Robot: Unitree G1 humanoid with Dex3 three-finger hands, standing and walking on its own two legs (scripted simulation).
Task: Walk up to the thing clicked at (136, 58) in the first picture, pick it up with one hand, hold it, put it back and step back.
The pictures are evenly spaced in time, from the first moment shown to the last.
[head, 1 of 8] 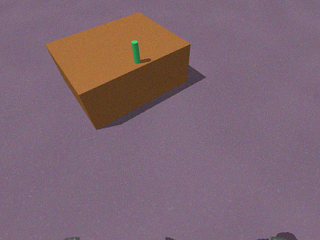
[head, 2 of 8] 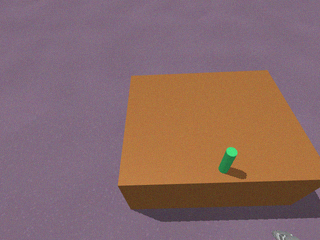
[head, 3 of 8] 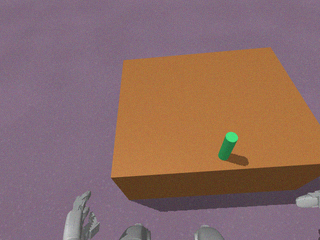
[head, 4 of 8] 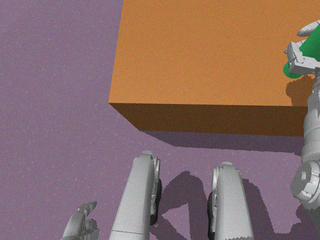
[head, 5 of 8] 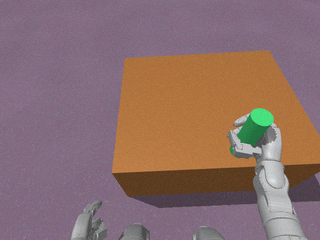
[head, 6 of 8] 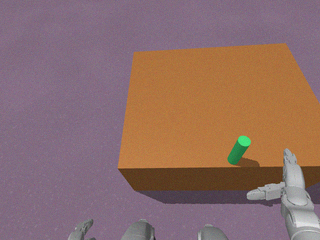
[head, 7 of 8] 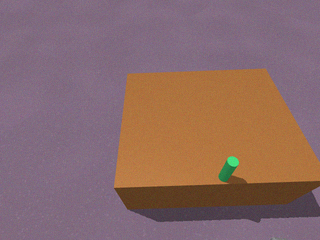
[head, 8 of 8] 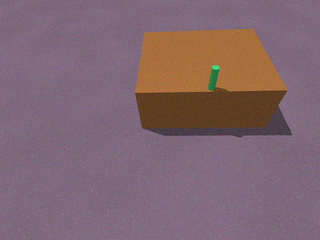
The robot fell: no
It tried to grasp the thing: yes
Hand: right
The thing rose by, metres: 0.33
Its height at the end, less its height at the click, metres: +0.00
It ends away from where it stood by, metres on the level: 0.03
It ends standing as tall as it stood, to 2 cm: yes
